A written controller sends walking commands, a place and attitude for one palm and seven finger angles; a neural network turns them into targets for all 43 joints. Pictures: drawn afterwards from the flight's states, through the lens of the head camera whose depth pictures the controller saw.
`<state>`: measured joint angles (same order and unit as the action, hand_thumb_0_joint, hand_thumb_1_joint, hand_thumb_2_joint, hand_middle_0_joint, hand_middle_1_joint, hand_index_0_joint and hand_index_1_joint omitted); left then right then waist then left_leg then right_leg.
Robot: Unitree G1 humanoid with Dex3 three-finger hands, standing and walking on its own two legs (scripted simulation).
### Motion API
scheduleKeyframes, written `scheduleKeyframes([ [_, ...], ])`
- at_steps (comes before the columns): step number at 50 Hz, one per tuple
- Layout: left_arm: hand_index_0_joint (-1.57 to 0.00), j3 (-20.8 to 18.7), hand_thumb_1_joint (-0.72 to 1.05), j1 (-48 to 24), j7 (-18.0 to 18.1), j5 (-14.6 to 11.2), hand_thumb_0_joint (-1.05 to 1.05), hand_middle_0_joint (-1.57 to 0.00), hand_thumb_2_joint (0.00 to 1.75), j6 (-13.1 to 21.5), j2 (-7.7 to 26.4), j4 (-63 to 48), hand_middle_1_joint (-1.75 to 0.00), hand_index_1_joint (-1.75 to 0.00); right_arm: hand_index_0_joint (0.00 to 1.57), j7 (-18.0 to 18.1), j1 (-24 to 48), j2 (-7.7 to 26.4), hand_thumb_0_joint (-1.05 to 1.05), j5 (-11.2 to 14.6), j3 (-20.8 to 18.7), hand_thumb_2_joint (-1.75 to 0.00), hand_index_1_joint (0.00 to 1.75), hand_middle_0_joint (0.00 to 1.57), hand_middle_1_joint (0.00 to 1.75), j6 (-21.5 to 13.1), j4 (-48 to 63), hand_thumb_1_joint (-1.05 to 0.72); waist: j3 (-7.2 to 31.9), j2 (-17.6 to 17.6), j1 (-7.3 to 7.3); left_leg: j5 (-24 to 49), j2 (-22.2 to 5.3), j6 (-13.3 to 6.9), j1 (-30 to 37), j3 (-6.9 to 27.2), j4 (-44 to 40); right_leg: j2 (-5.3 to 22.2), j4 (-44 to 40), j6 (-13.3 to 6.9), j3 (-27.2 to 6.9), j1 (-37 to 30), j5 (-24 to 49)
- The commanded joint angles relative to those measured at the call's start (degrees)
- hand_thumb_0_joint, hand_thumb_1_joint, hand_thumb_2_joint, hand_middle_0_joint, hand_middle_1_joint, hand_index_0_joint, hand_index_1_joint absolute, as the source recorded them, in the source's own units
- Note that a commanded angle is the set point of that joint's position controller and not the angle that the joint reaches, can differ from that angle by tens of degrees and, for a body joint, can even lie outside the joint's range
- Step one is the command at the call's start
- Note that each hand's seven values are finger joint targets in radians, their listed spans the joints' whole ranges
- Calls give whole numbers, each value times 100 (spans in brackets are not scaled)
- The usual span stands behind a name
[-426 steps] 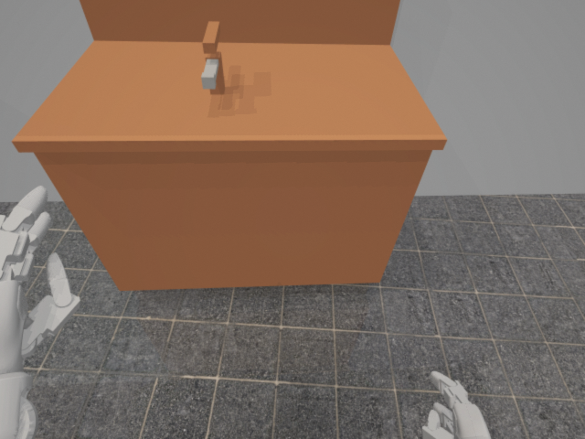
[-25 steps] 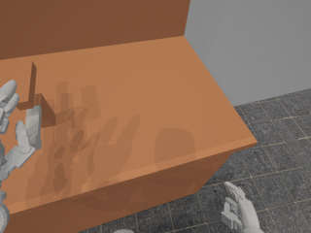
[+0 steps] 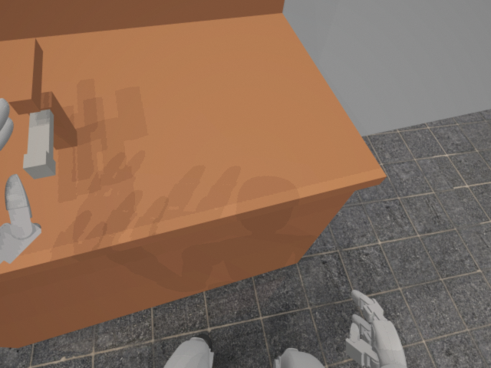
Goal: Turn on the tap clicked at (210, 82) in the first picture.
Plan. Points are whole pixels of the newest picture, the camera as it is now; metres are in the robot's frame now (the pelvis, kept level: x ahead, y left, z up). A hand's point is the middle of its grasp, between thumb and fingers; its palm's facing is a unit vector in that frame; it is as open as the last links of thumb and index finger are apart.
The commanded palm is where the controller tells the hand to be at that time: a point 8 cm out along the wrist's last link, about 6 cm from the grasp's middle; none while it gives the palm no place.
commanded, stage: come to a stop and stand still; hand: left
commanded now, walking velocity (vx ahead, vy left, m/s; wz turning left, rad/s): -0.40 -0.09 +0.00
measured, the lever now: (40, 165) +0.35 +0.34 +0.09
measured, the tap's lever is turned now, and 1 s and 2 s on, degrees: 0 0 0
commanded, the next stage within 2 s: look again from close up in 1.18 s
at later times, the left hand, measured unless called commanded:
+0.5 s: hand (8, 350) +0.13 +0.22 +0.17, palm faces +0.40 -0.81 -0.44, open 7.4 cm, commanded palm +0.06 +0.27 +0.18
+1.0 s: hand out of the picture +0.08 +0.26 +0.17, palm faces +0.41 -0.79 -0.46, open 7.4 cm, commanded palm +0.01 +0.29 +0.18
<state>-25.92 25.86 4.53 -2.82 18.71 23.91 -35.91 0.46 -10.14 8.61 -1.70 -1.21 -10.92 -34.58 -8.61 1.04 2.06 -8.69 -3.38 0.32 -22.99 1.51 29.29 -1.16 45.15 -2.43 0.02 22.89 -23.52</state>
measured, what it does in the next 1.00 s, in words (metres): walks backwards: right foot, then left foot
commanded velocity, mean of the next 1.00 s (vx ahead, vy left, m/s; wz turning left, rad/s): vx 0.13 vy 0.02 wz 0.00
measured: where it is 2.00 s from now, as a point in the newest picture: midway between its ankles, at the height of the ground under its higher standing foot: outside the picture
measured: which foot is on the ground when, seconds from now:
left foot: down 0.00-0.10, up 0.12-0.28, down 0.30-1.00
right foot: up 0.00-0.06, down 0.08-0.68, up 0.70-0.90, down 0.92-1.00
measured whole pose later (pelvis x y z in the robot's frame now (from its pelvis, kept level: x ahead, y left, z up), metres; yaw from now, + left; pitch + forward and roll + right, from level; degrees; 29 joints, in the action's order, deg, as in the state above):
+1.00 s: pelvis -0.13 +0.00 -0.02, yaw +3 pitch -2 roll -3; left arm -24.4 24.9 5.0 -2.8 12.4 23.9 -28.3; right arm -1.3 -15.1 10.7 1.8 -0.7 -3.1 -34.9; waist -3.7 -3.1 -1.2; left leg -24.4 1.1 -2.3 -21.9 3.0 50.6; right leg -4.5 36.0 -4.0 6.0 16.7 -17.8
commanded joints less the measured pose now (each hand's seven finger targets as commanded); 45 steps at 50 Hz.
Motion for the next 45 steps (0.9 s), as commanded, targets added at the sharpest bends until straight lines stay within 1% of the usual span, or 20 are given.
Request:
scheduleKeyframes([
  [1, -20, -795, 90, -116, -8, -148, 0, -20, 90, 314, 1037, -1337, -30, -30, 20, 56, 307, 998, 0, 22, -341, -90, 30, 20, 30, -307, 841, -90, 1775, -1525, -78, 1464, -1214, -622, 1191, 1179, -229, 161, -1569, -38, -72, -722, 455],
  [4, -20, -1065, 90, 658, 18, -141, 0, -20, 90, 76, 1214, -836, -30, -30, 20, -55, 132, 1010, 0, 262, -313, -90, 30, 20, 30, -85, 1104, -90, 1882, -877, -63, -1538, -261, -241, 415, 229, 863, 492, -2576, -8, 266, -1526, 1420],
  [5, -20, -854, 90, 514, 31, -155, 0, -20, 90, -1, 1086, -753, -30, -30, 20, -70, 11, 943, 0, 313, -325, -90, 30, 20, 30, 71, 1125, -90, 1892, 129, -114, -2009, 268, 9, 129, -299, 2178, 959, -2662, -313, -166, -1393, 1429],
  [6, -20, -718, 90, 453, 44, -200, 0, -20, 90, -156, 1010, -765, -30, -30, 20, -43, -41, 1047, 0, 430, -514, -90, 30, 20, 30, 134, 1230, -90, 1644, 1758, -169, -1866, 745, 207, -102, -212, 3715, 1986, -2963, -978, -1962, -595, 913],
  [7, -20, -672, 90, 446, 108, -213, 0, -20, 90, -296, 891, -711, -30, -30, 20, -50, 105, 999, 0, 446, -439, -90, 30, 20, 30, 194, 1200, -90, 1303, 1751, -175, -1734, 380, 128, -225, 279, 4149, 2217, -2760, -1186, -1911, -277, 1252],
  [9, -20, -757, 90, 289, 303, -155, 0, -20, 90, -463, 1009, -834, -30, -30, 20, 6, 380, 755, 0, 451, -165, -90, 30, 20, 30, 321, 1214, -90, 1301, 650, -332, -1985, 170, 15, -213, 498, 3333, 2007, -2100, -904, -1213, -442, 1428],
  [13, -20, -577, 90, -12, 468, 6, 0, -20, 90, -413, 911, -553, -30, -30, 20, 184, 276, 888, 0, 334, -283, -90, 30, 20, 30, 158, 976, -90, 1205, 537, -308, -774, 375, -182, 1017, -362, -186, 1192, -1371, -252, -433, -563, 1556],
  [15, -20, -503, 90, -382, 495, 36, 0, -20, 90, -350, 940, -946, -30, -30, 20, 224, 112, 1054, 0, 349, -393, -90, 30, 20, 30, 7, 986, -90, 1380, -426, -215, 927, -233, -448, 1730, -104, -1195, 561, -60, -36, -4, -643, 1525],
  [17, -20, -443, 90, -609, 455, 149, 0, -20, 90, -281, 1021, -1124, -30, -30, 20, 123, 357, 921, 0, 229, -276, -90, 30, 20, 30, 38, 994, -90, 1057, -2540, -347, 1305, -863, -937, 1224, 1582, -874, 247, 639, 198, 79, 56, -498],
  [20, -20, -301, 90, -398, 344, 214, 0, -20, 90, -243, 821, -1085, -30, -30, 20, -70, 58, 1077, 0, 360, -399, -90, 30, 20, 30, 35, 924, -90, 1298, -1134, -199, 1227, -587, -880, 942, 886, -22, 160, -617, 94, 190, -639, 148],
  [23, -20, -465, 90, -110, 200, 90, 0, -20, 90, -297, 849, -317, -30, -30, 20, -100, 17, 1020, 0, 433, -308, -90, 30, 20, 30, 225, 940, -90, 1264, -340, -244, -1200, -101, -591, -80, 397, 891, 440, -1999, -42, 192, -1732, 1370],
  [24, -20, -531, 90, 117, 175, 62, 0, -20, 90, -324, 891, 72, -30, -30, 20, -92, -59, 960, 0, 440, -286, -90, 30, 20, 30, 282, 944, -90, 1133, 194, -291, -1795, 212, -471, -269, 174, 1547, 817, -2321, -245, -305, -1557, 1198],
  [25, -20, -390, 90, 186, 100, -38, 0, -20, 90, -406, 715, 215, -30, -30, 20, -94, -222, 1110, 0, 471, -470, -90, 30, 20, 30, 358, 1024, -90, 1009, 1528, -261, -1748, 628, -243, -264, -50, 2638, 1492, -2698, -740, -1846, -728, 131],
  [26, -20, -294, 90, -77, 61, -109, 0, -20, 90, -433, 684, 82, -30, -30, 20, -100, -102, 1163, 0, 509, -497, -90, 30, 20, 30, 396, 1073, -90, 597, 1879, -217, -1453, 472, -177, -149, 225, 3513, 1900, -3007, -1071, -2324, 296, -304],
  [28, -20, -409, 90, -423, 94, -51, 0, -20, 90, -485, 847, 19, -30, -30, 20, -102, 109, 921, 0, 453, -282, -90, 30, 20, 30, 477, 922, -90, 706, 869, -373, -1321, 123, -229, 174, 449, 3657, 1765, -2427, -1053, -1534, 1003, -67],
  [33, -20, -338, 90, -848, 250, 90, 0, -20, 90, -382, 983, -868, -30, -30, 20, 93, -11, 893, 0, 323, -247, -90, 30, 20, 30, 210, 916, -90, 1435, -724, -273, -169, 291, -408, 1524, -414, -670, 408, -180, -295, -134, 45, 319],
  [35, -20, -266, 90, -1129, 367, 128, 0, -20, 90, -306, 1054, -1264, -30, -30, 20, 118, 255, 761, 0, 192, -152, -90, 30, 20, 30, 64, 890, -90, 1196, -2626, -417, 1463, -604, -670, 1615, 1447, -1019, -211, 1937, 61, 348, 873, -777],
  [36, -20, -333, 90, -1088, 362, 149, 0, -20, 90, -261, 1009, -1173, -30, -30, 20, 22, 186, 772, 0, 148, -192, -90, 30, 20, 30, 36, 817, -90, 721, -2317, -437, 1056, -933, -808, 952, 2204, -1062, -154, 2231, 38, -50, 905, -564],
  [38, -20, -337, 90, -505, 285, 174, 0, -20, 90, -266, 825, -729, -30, -30, 20, -122, -2, 961, 0, 281, -306, -90, 30, 20, 30, 122, 771, -90, 866, -727, -316, 840, -997, -1212, 856, 1787, -426, 22, 1817, -4, -316, 777, -134],
  [45, -20, -601, 90, -297, 120, -11, 0, -20, 90, -352, 899, -152, -30, -30, 20, -80, -26, 952, 0, 327, -179, -90, 30, 20, 30, 387, 963, -90, 1251, -575, -318, -205, -550, -641, 188, 1047, 686, 17, -2000, -76, 374, -1462, 997],
])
